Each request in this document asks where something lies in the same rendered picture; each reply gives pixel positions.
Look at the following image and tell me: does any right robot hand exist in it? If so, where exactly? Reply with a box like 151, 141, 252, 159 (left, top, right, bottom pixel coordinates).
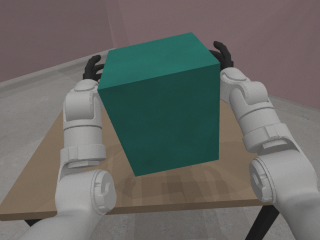
209, 41, 234, 71

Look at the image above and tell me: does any table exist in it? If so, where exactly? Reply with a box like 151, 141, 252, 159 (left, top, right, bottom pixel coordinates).
0, 100, 280, 240

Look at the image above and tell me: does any left robot hand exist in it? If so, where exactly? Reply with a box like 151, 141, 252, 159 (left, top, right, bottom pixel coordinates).
82, 54, 105, 84

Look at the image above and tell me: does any left robot forearm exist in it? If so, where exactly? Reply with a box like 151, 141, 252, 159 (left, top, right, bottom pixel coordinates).
55, 79, 106, 210

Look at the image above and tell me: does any carton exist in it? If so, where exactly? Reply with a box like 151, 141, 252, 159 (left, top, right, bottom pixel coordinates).
97, 32, 221, 177

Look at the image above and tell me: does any left robot upper arm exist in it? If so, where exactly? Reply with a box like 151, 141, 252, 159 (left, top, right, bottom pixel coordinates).
17, 169, 117, 240

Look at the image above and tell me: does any right robot upper arm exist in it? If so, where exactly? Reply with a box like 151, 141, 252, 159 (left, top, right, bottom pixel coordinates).
249, 149, 320, 240

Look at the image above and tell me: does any right robot forearm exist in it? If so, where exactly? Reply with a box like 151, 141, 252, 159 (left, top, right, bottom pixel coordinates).
220, 67, 319, 189

